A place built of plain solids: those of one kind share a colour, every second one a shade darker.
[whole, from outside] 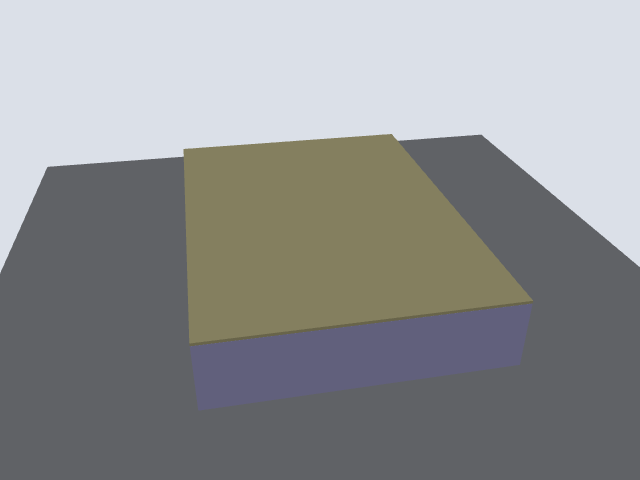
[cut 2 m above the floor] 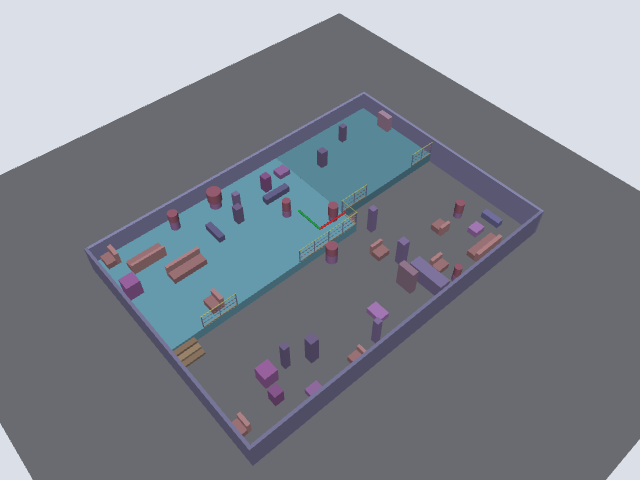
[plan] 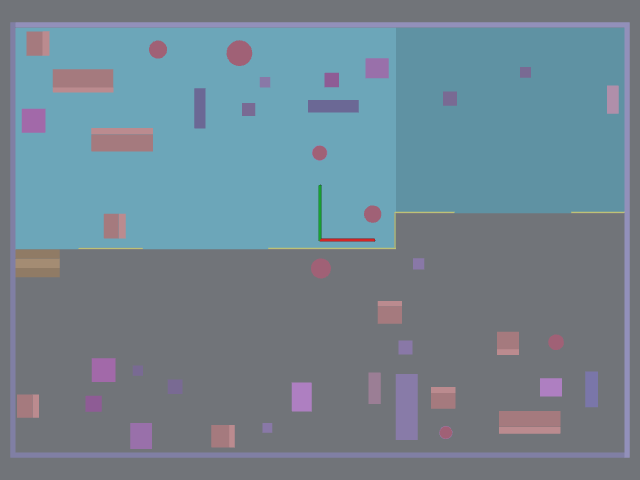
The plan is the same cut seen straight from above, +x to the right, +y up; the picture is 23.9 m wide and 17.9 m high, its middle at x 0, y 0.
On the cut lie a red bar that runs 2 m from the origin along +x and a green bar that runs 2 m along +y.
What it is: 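A room whose floor changes level by 0.69 m; the upper floor's rim is guarded but for openings; in an opening a masonry flight goes down, or there is a bare drop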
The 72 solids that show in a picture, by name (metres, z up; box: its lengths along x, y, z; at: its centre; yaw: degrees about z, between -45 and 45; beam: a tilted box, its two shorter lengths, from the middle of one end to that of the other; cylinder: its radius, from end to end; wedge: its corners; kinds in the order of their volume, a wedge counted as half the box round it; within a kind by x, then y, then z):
{
 "floor_1": {"box": [14.19, 8.27, 0.74], "at": [-4.26, 3.79, 0.32]},
 "floor_2": {"box": [8.52, 6.93, 0.74], "at": [7.09, 4.46, 0.32]},
 "wall_1": {"box": [0.2, 16.24, 3.9], "at": [-11.45, 0.0, 1.9]},
 "wall_2": {"box": [22.71, 0.2, 3.9], "at": [0.0, -8.02, 1.9]},
 "wall_3": {"box": [22.71, 0.2, 3.9], "at": [0.0, 8.02, 1.9]},
 "wall_4": {"box": [0.2, 16.24, 3.9], "at": [11.45, 0.0, 1.9]},
 "roof_1": {"box": [23.11, 16.24, 0.16], "at": [0.0, 0.0, 3.93]},
 "column_1": {"box": [0.39, 0.39, 3.9], "at": [-6.79, -4.87, 1.9]},
 "column_2": {"box": [0.55, 0.55, 3.9], "at": [-5.4, -5.47, 1.9]},
 "column_3": {"box": [0.49, 0.49, 3.16], "at": [-2.66, 4.86, 2.27]},
 "column_4": {"box": [0.39, 0.39, 3.16], "at": [-2.05, 5.88, 2.27]},
 "column_5": {"box": [0.37, 0.37, 3.9], "at": [-1.96, -7.0, 1.9]},
 "column_6": {"box": [0.52, 0.52, 3.9], "at": [3.19, -4.01, 1.9]},
 "column_7": {"box": [0.43, 0.43, 3.9], "at": [3.68, -0.89, 1.9]},
 "column_8": {"box": [0.52, 0.52, 3.16], "at": [4.84, 5.27, 2.27]},
 "column_9": {"box": [0.41, 0.41, 3.16], "at": [7.67, 6.25, 2.27]},
 "seat_1": {"box": [0.59, 0.87, 0.47], "at": [-11.01, -6.2, 0.19]},
 "seat_2": {"box": [0.6, 0.92, 0.42], "at": [-10.65, 7.32, 0.9]},
 "seat_3": {"box": [0.24, 0.87, 0.87], "at": [-10.6, -6.2, 0.39]},
 "seat_4": {"box": [0.26, 0.92, 0.89], "at": [-10.22, 7.32, 1.14]},
 "seat_5": {"box": [2.27, 0.19, 0.81], "at": [-8.84, 5.59, 1.1]},
 "seat_6": {"box": [2.27, 0.68, 0.44], "at": [-8.84, 6.03, 0.91]},
 "seat_7": {"box": [0.56, 0.92, 0.45], "at": [-7.78, 0.51, 0.92]},
 "seat_8": {"box": [2.31, 0.65, 0.44], "at": [-7.38, 3.62, 0.91]},
 "seat_9": {"box": [2.31, 0.23, 0.89], "at": [-7.38, 4.06, 1.13]},
 "seat_10": {"box": [0.26, 0.92, 0.88], "at": [-7.37, 0.51, 1.13]},
 "seat_11": {"box": [0.67, 0.84, 0.49], "at": [-3.72, -7.32, 0.19]},
 "seat_12": {"box": [0.2, 0.84, 0.84], "at": [-3.28, -7.32, 0.37]},
 "seat_13": {"box": [0.91, 0.65, 0.46], "at": [2.61, -2.8, 0.18]},
 "seat_14": {"box": [0.91, 0.2, 0.84], "at": [2.61, -2.37, 0.37]},
 "seat_15": {"box": [0.91, 0.59, 0.46], "at": [4.6, -6.0, 0.18]},
 "seat_16": {"box": [0.91, 0.23, 0.86], "at": [4.6, -5.59, 0.38]},
 "seat_17": {"box": [0.82, 0.22, 0.82], "at": [7.01, -4.18, 0.36]},
 "seat_18": {"box": [0.82, 0.65, 0.49], "at": [7.01, -3.75, 0.2]},
 "seat_19": {"box": [2.3, 0.26, 0.82], "at": [7.82, -7.1, 0.36]},
 "seat_20": {"box": [2.3, 0.59, 0.48], "at": [7.82, -6.67, 0.19]},
 "plinth_1": {"box": [0.9, 0.9, 1.14], "at": [-10.68, 4.44, 1.26]},
 "plinth_2": {"box": [0.61, 0.61, 1.03], "at": [-8.44, -6.11, 0.47]},
 "plinth_3": {"box": [0.89, 0.89, 1.1], "at": [-8.07, -4.85, 0.5]},
 "plinth_4": {"box": [0.54, 0.54, 1.23], "at": [0.44, 5.97, 1.3]},
 "desk_1": {"box": [0.82, 2.47, 1.16], "at": [3.23, -6.23, 0.53]},
 "bush_1": {"cylinder": 0.34, "from": [-6.04, 7.1, 1.42], "to": [-6.04, 7.1, 2.14]},
 "bush_2": {"cylinder": 0.48, "from": [-3.01, 6.97, 1.26], "to": [-3.01, 6.97, 2.0]},
 "bush_3": {"cylinder": 0.27, "from": [-0.01, 3.24, 1.19], "to": [-0.01, 3.24, 2.06]},
 "bush_4": {"cylinder": 0.37, "from": [0.04, -1.06, 0.74], "to": [0.04, -1.06, 1.39]},
 "bush_5": {"cylinder": 0.32, "from": [1.96, 0.97, 1.18], "to": [1.96, 0.97, 2.15]},
 "bush_6": {"cylinder": 0.23, "from": [4.7, -7.18, 0.48], "to": [4.7, -7.18, 1.24]},
 "bush_7": {"cylinder": 0.29, "from": [8.8, -3.81, 0.49], "to": [8.8, -3.81, 1.26]},
 "case_1": {"box": [0.46, 1.18, 1.87], "at": [2.04, -5.53, 0.88]},
 "case_2": {"box": [0.43, 1.06, 1.2], "at": [10.92, 5.24, 1.29]},
 "table_1": {"box": [0.82, 0.97, 0.45], "at": [-6.67, -7.31, 0.17]},
 "table_2": {"box": [0.75, 1.08, 0.46], "at": [-0.68, -5.86, 0.18]},
 "table_3": {"box": [0.87, 0.75, 0.38], "at": [2.13, 6.4, 0.88]},
 "table_4": {"box": [0.83, 0.69, 0.49], "at": [8.61, -5.49, 0.2]},
 "pot_1": {"cylinder": 0.31, "from": [-6.04, 7.1, 0.69], "to": [-6.04, 7.1, 1.42]},
 "pot_2": {"cylinder": 0.39, "from": [-3.01, 6.97, 0.69], "to": [-3.01, 6.97, 1.26]},
 "pot_3": {"cylinder": 0.29, "from": [-0.01, 3.24, 0.69], "to": [-0.01, 3.24, 1.19]},
 "pot_4": {"cylinder": 0.37, "from": [0.04, -1.06, 0.0], "to": [0.04, -1.06, 0.74]},
 "pot_5": {"cylinder": 0.27, "from": [8.8, -3.81, 0.0], "to": [8.8, -3.81, 0.49]},
 "bench_1": {"box": [0.43, 1.51, 0.44], "at": [-4.48, 4.91, 0.91]},
 "bench_2": {"box": [1.9, 0.47, 0.46], "at": [0.5, 4.98, 0.92]},
 "bench_3": {"box": [0.47, 1.34, 0.52], "at": [10.13, -5.57, 0.21]},
 "tread_1": {"box": [1.65, 0.35, 0.22], "at": [-10.53, -1.22, 0.06]},
 "tread_2": {"box": [1.65, 0.35, 0.4], "at": [-10.53, -0.87, 0.15]},
 "tread_3": {"box": [1.65, 0.35, 0.57], "at": [-10.53, -0.52, 0.23]},
 "gkerb_1": {"box": [2.4, 0.06, 0.09], "at": [-7.81, -0.32, 0.73]},
 "gkerb_2": {"box": [4.77, 0.06, 0.09], "at": [0.45, -0.32, 0.73]},
 "grail_1": {"box": [2.4, 0.048, 0.04], "at": [-7.81, -0.32, 1.77]},
 "grail_2": {"box": [4.77, 0.048, 0.04], "at": [0.45, -0.32, 1.77]},
 "grail_3": {"box": [0.048, 1.28, 0.04], "at": [2.8, 0.35, 1.77]},
 "grail_4": {"box": [2.24, 0.048, 0.04], "at": [3.9, 1.03, 1.77]},
 "grail_5": {"box": [1.99, 0.048, 0.04], "at": [10.36, 1.03, 1.77]}
}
